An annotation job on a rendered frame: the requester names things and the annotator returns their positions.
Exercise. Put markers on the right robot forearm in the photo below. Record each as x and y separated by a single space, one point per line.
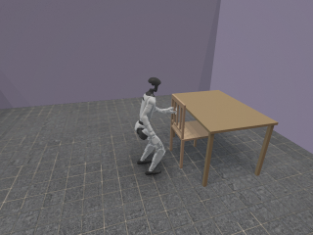
146 123

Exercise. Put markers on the robot left hand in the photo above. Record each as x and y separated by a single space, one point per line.
170 110

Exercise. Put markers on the robot right hand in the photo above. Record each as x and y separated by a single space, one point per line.
156 141

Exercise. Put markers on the chair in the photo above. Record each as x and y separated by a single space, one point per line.
185 130

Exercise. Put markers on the table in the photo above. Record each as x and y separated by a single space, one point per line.
218 112

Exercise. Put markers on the left robot forearm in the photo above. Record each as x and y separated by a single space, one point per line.
160 111

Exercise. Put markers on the robot right foot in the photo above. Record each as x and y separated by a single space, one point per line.
155 171

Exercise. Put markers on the robot right upper arm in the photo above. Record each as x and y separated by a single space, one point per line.
150 103

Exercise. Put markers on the left robot shin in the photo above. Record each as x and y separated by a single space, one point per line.
147 151

